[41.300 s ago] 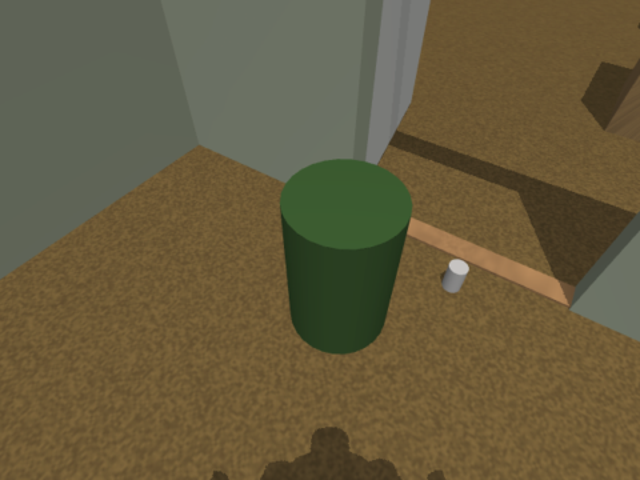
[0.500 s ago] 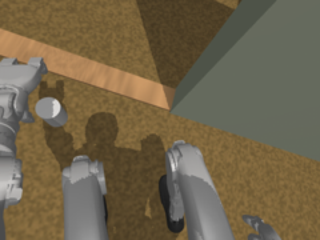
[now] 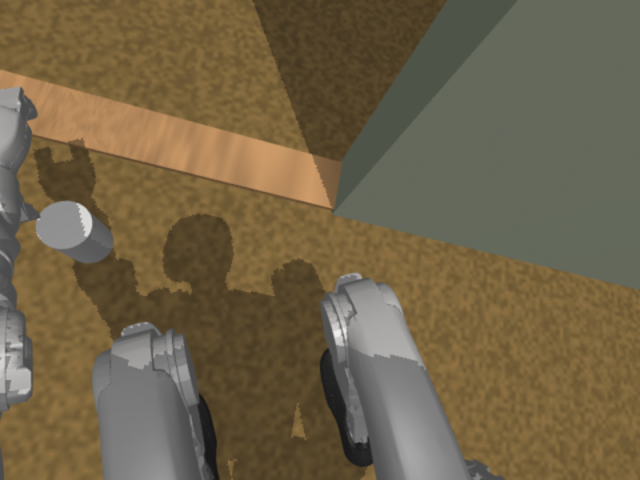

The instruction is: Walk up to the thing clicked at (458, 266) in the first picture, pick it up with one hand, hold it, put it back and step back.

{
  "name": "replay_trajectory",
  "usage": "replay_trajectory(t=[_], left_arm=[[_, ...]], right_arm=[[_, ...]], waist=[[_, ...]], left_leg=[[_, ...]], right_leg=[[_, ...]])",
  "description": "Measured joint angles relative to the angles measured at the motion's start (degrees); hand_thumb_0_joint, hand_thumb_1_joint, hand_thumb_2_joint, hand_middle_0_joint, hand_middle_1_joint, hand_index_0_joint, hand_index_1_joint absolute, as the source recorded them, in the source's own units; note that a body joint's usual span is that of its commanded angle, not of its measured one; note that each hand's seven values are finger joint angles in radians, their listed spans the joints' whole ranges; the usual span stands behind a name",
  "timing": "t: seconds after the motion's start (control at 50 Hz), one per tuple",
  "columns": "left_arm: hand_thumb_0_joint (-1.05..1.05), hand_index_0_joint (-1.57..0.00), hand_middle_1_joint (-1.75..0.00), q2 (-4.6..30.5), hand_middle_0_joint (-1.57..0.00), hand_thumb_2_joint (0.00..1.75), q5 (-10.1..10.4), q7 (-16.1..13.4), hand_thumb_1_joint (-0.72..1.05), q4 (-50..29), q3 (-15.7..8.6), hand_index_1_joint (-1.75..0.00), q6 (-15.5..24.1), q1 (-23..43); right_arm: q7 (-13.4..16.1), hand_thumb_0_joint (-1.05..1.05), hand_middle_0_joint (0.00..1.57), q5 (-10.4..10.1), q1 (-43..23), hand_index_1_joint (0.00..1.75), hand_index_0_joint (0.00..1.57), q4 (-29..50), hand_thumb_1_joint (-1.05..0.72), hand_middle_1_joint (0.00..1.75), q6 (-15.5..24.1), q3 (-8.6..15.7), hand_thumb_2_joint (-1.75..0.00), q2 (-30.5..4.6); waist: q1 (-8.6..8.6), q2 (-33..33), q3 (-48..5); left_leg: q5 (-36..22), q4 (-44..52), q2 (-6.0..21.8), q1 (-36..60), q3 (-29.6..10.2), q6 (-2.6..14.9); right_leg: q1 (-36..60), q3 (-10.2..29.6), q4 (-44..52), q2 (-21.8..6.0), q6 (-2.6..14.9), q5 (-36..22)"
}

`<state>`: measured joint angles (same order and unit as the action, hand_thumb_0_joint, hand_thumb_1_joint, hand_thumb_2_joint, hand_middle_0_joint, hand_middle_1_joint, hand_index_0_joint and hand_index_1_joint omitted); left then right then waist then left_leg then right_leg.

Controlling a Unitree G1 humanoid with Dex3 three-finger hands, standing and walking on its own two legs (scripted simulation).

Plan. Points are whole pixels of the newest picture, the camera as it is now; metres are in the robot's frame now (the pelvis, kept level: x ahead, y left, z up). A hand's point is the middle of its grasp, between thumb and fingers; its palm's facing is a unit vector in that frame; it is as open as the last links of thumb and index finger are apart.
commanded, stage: home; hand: left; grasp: from above
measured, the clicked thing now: (78, 234) +0.49 +0.27 -0.30
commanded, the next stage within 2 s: none
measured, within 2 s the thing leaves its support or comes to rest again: neither
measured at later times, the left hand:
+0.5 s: hand out of the picture +0.31 +0.24 +0.07, palm faces -0.22 -0.73 -0.65, open 7.6 cm
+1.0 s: hand out of the picture +0.23 +0.20 +0.27, palm faces +0.18 -0.96 -0.23, open 7.4 cm
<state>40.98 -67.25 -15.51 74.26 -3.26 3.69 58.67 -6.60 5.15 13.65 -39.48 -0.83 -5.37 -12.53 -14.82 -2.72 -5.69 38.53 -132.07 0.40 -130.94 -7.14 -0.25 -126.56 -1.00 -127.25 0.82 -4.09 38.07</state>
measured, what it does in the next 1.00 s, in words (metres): rises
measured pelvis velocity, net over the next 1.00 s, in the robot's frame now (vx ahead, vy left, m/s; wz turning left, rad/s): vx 0.07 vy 0.00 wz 0.13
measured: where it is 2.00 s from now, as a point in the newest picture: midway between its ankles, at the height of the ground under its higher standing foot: (281, 452)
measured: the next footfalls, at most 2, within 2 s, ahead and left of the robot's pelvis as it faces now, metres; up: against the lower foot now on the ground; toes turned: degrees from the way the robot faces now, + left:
none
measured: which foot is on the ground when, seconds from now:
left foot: down 0.00-1.00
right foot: down 0.00-1.00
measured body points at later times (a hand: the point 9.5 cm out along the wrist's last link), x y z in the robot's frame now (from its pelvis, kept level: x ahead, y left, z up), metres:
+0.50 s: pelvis +0.01 -0.01 +0.18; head +0.15 +0.04 +0.60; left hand +0.32 +0.28 +0.11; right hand +0.22 -0.25 +0.08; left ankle +0.07 +0.13 -0.33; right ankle +0.10 -0.14 -0.33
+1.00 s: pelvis +0.07 +0.00 +0.34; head +0.11 +0.01 +0.78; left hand +0.22 +0.25 +0.29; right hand +0.24 -0.22 +0.26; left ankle +0.07 +0.12 -0.33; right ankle +0.10 -0.14 -0.33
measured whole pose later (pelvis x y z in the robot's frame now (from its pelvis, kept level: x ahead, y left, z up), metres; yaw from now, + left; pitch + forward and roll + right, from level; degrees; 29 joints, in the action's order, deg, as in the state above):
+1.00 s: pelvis +0.07 +0.00 +0.34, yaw +7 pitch +14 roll -3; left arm 12.9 3.1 -4.8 -2.7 -2.5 -25.8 -22.6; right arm 9.0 -2.4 16.6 -30.5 8.0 -2.9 -11.8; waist -3.9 -2.7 -9.9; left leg 28.9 -64.1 2.4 -49.3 -4.1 -1.2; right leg -46.0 -2.5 -59.8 -0.5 -1.6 27.7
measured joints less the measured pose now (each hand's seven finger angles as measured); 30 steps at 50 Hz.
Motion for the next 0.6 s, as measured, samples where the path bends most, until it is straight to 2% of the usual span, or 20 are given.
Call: replay_trajectory(t=[0.08,0.18,0.26,0.32,0.4,0.6], left_arm=[[0.00,-0.21,-0.68,-2.8,-0.22,0.86,5.9,5.0,-0.14,-6.9,0.4,-0.68,-2.1,-5.2],[0.00,-0.21,-0.50,-6.8,-0.22,0.82,16.8,11.1,0.16,-21.7,0.9,-0.50,-4.4,-16.8],[0.00,-0.21,-0.40,-9.8,-0.21,0.82,24.9,14.2,0.44,-33.0,1.6,-0.40,-6.4,-26.1],[0.00,-0.21,-0.35,-11.9,-0.21,0.85,29.7,14.5,0.62,-39.5,2.3,-0.35,-8.0,-32.4],[0.00,-0.21,-0.32,-14.5,-0.21,0.87,34.9,13.5,0.76,-44.9,3.3,-0.32,-10.7,-39.5],[0.01,-0.21,-0.30,-20.8,-0.21,0.89,50.0,11.2,0.88,-55.4,4.5,-0.30,-17.8,-54.6]], right_arm=[[0.0,0.00,0.20,-1.4,0.3,0.30,0.20,1.4,-0.90,0.30,-1.4,1.7,-0.89,-0.5],[0.6,0.00,0.20,-3.4,-0.2,0.30,0.20,3.4,-0.90,0.30,-3.0,3.9,-0.89,-2.5],[1.8,0.00,0.20,-4.5,-1.9,0.30,0.20,4.7,-0.91,0.30,-3.7,5.6,-0.90,-3.8],[3.0,0.00,0.20,-5.2,-3.4,0.30,0.20,5.3,-0.91,0.30,-3.5,6.7,-0.90,-4.2],[4.6,0.00,0.20,-6.0,-5.9,0.30,0.20,5.8,-0.91,0.30,-2.0,7.1,-0.90,-4.0],[8.2,0.00,0.20,-7.4,-8.7,0.30,0.20,6.9,-0.91,0.30,3.3,4.9,-0.90,-0.8]], waist=[[2.25,-0.9,-2.2],[5.60,-1.6,-4.2],[8.02,-0.8,-4.7],[9.50,0.1,-5.3],[10.66,1.1,-5.7],[11.23,1.3,-5.3]], left_leg=[[1.0,3.5,0.4,4.2,0.4,0.03],[1.2,9.5,0.7,10.9,0.8,0.00],[0.5,14.9,0.9,17.1,1.2,-0.19],[-0.3,19.1,1.0,21.8,1.3,-0.45],[-1.5,24.7,0.9,28.5,1.4,-0.83],[-4.4,39.5,1.2,46.7,1.7,-1.28]], right_leg=[[3.9,0.0,3.4,-0.1,-0.01,0.7],[10.4,-0.2,9.2,-0.5,0.43,0.8],[16.3,-0.2,14.4,-0.7,0.75,0.0],[20.8,-0.4,18.3,-0.9,1.07,-0.6],[27.4,-0.7,23.6,-1.2,1.59,-1.6],[45.4,-1.3,38.0,-1.4,2.37,-4.3]])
